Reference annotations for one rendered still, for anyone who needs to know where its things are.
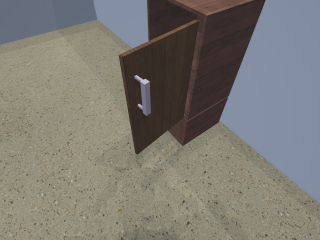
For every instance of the cupboard door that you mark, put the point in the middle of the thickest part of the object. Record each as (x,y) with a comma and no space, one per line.
(166,62)

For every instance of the handle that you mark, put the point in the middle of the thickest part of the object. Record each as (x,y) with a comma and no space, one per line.
(145,95)

